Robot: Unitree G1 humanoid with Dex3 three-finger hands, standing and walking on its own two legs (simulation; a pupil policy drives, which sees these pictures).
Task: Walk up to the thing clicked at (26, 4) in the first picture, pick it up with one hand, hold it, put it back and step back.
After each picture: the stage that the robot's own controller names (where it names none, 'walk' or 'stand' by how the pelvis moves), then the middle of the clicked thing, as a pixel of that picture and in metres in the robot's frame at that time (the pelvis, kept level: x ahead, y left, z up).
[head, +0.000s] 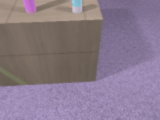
stand; out of the picture +1.04 +0.36 +0.05
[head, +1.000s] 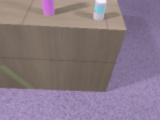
walk; out of the picture +0.96 +0.20 +0.07
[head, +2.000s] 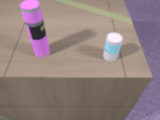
stand; (37, 32) +0.58 +0.19 +0.07
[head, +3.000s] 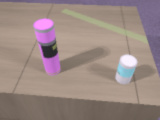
stand; (49, 50) +0.51 +0.16 +0.05
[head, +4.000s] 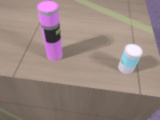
stand; (51, 34) +0.54 +0.14 +0.06
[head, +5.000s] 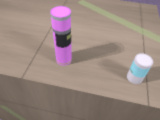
stand; (62, 39) +0.54 +0.10 +0.06
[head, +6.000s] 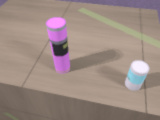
stand; (59, 48) +0.52 +0.11 +0.05
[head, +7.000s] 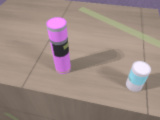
stand; (60, 48) +0.51 +0.11 +0.05
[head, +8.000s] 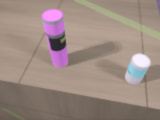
rise first; (57, 42) +0.52 +0.12 +0.05
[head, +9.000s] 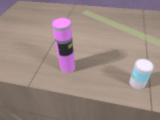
go down; (65, 48) +0.53 +0.11 +0.05
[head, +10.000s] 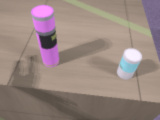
go down; (47, 40) +0.52 +0.11 +0.07
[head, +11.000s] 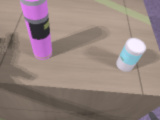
go down; (38, 29) +0.51 +0.11 +0.10
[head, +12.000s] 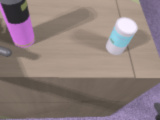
close in; (15, 11) +0.53 +0.13 +0.13
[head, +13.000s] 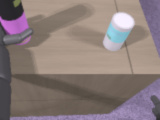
close; (9, 7) +0.54 +0.13 +0.14
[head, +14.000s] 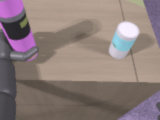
lift; (16, 27) +0.48 +0.14 +0.13
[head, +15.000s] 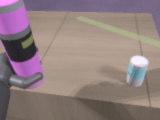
lift; (21, 48) +0.32 +0.16 +0.26
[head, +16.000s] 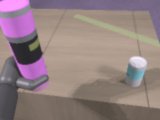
hold; (27, 51) +0.33 +0.15 +0.23
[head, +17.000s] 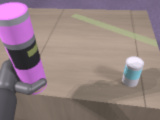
hold; (25, 56) +0.32 +0.15 +0.23
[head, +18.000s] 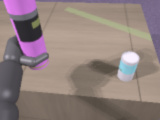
crouch; (29, 31) +0.41 +0.14 +0.23
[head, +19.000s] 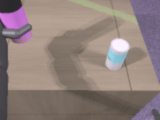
lower; (7, 2) +0.52 +0.15 +0.22
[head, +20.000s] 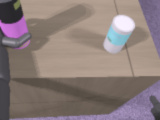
lower; (8, 11) +0.53 +0.13 +0.14
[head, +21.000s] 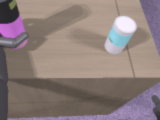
lower; (4, 10) +0.53 +0.14 +0.13
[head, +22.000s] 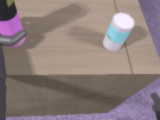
lower; (2, 8) +0.53 +0.14 +0.14
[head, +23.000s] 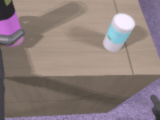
lower; out of the picture +0.54 +0.15 +0.14
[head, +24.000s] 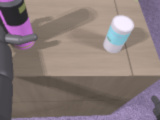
open; (14, 13) +0.53 +0.12 +0.13
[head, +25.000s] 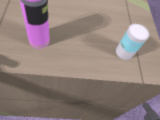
sink last; (35, 13) +0.52 +0.10 +0.13
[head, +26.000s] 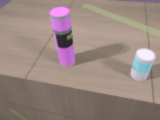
sink last; (64, 40) +0.53 +0.11 +0.10
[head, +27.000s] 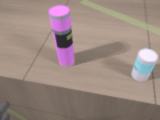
stand; (63, 40) +0.52 +0.11 +0.10
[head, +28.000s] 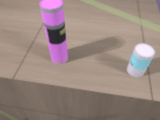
stand; (56, 35) +0.51 +0.11 +0.11
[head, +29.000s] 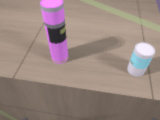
stand; (56, 34) +0.51 +0.11 +0.12
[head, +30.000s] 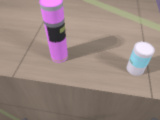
stand; (56, 33) +0.52 +0.11 +0.12
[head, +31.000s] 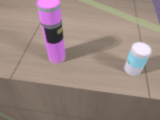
stand; (53, 34) +0.51 +0.11 +0.12
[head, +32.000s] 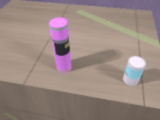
stand; (61, 48) +0.53 +0.11 +0.05
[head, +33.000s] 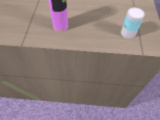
walk; (58, 3) +0.65 +0.11 +0.08
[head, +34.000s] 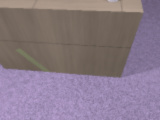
walk; out of the picture +0.99 +0.15 +0.07
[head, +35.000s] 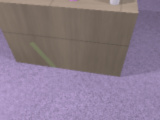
stand; out of the picture +1.20 +0.08 +0.07
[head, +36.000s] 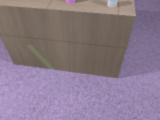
stand; out of the picture +1.17 +0.09 +0.05
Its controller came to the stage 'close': yes
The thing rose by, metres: 0.20
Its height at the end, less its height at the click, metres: +0.00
